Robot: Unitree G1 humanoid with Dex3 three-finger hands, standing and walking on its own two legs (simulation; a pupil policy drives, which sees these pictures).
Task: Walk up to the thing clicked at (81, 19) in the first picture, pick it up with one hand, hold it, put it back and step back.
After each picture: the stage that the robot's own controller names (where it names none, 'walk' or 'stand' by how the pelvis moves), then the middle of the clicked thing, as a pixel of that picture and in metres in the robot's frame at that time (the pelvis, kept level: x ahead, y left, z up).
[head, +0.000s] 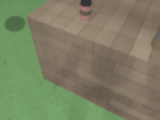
stand; (85, 10) +0.88 -0.01 -0.03
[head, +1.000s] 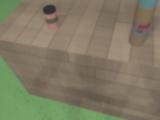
walk; (51, 17) +0.75 +0.20 -0.01
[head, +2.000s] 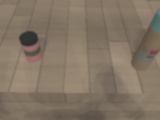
stand; (31, 47) +0.49 +0.21 +0.01
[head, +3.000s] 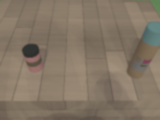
stand; (33, 58) +0.49 +0.22 -0.03
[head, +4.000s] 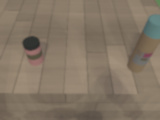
stand; (33, 51) +0.51 +0.22 -0.02
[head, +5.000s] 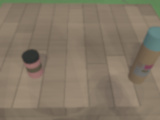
stand; (33, 64) +0.46 +0.21 -0.03
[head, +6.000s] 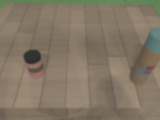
stand; (34, 64) +0.46 +0.21 -0.03
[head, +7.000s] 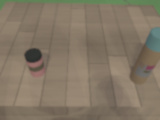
stand; (35, 63) +0.47 +0.21 -0.03
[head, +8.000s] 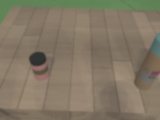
rise first; (39, 66) +0.46 +0.20 -0.03
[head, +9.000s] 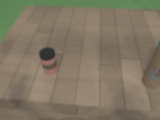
go down; (49, 61) +0.49 +0.19 -0.02
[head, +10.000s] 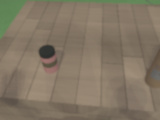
go down; (49, 59) +0.48 +0.19 -0.02
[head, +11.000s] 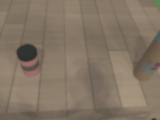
go down; (29, 61) +0.44 +0.18 +0.00
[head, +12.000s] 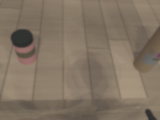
close in; (25, 48) +0.46 +0.18 +0.03
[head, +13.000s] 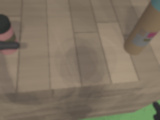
close; (3, 35) +0.48 +0.20 +0.05
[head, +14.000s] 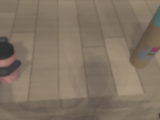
lift; (5, 63) +0.40 +0.23 +0.05
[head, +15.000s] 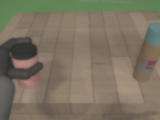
lift; (27, 66) +0.32 +0.17 +0.17
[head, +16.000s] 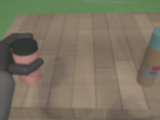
hold; (27, 61) +0.33 +0.17 +0.18
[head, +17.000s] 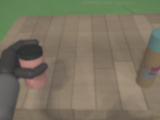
hold; (33, 66) +0.33 +0.16 +0.16
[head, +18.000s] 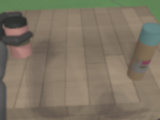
crouch; (18, 37) +0.43 +0.19 +0.18
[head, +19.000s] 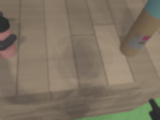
lower; (1, 38) +0.48 +0.20 +0.04
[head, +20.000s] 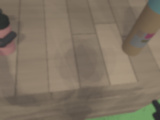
lower; (0, 35) +0.49 +0.21 +0.05
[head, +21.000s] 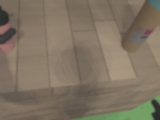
lower; (0, 31) +0.50 +0.20 +0.06
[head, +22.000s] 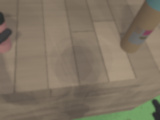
lower; out of the picture +0.50 +0.21 +0.06
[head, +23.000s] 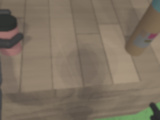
loosen; (8, 36) +0.49 +0.19 +0.06
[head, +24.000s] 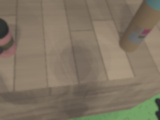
withdraw; (0, 39) +0.47 +0.20 +0.05
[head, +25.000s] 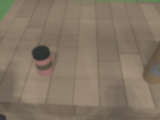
sink last; (43, 61) +0.45 +0.19 +0.02
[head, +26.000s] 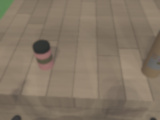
stand; (43, 55) +0.48 +0.19 +0.02
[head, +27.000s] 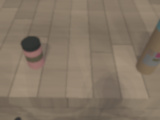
stand; (33, 53) +0.46 +0.19 +0.04
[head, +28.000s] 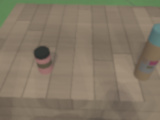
stand; (43, 60) +0.49 +0.19 -0.02
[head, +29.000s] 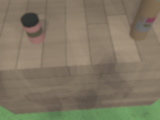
walk; (33, 29) +0.56 +0.21 +0.00
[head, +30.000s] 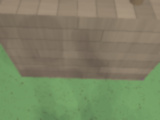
walk; out of the picture +0.85 +0.16 +0.00
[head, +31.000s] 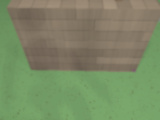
stand; out of the picture +1.14 +0.22 -0.01
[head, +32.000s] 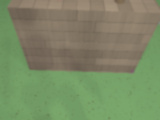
stand; out of the picture +1.13 +0.18 -0.03
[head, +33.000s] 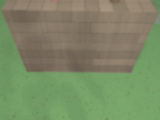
stand; out of the picture +1.12 +0.20 -0.03
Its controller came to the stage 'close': yes
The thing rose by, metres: 0.22
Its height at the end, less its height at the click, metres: +0.00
